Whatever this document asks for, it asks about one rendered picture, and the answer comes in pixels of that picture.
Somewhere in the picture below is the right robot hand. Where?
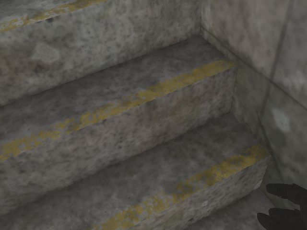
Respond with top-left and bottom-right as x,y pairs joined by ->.
257,183 -> 307,230

